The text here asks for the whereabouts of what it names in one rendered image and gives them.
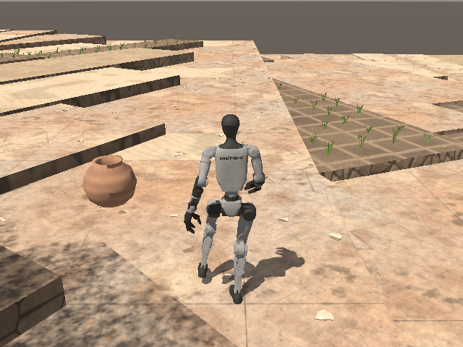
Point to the robot right hand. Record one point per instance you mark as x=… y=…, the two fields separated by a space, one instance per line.
x=250 y=185

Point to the right robot forearm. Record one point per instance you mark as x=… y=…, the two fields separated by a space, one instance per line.
x=259 y=184

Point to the left robot forearm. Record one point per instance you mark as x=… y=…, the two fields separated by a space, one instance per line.
x=195 y=197

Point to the right robot upper arm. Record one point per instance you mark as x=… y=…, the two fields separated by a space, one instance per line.
x=256 y=161

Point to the robot right foot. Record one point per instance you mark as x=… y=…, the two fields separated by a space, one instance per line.
x=237 y=299

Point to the robot right shin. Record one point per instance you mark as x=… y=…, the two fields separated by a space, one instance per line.
x=239 y=270

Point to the left robot upper arm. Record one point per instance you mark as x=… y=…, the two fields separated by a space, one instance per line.
x=205 y=164

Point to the robot left hand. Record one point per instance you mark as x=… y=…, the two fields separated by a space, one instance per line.
x=187 y=220

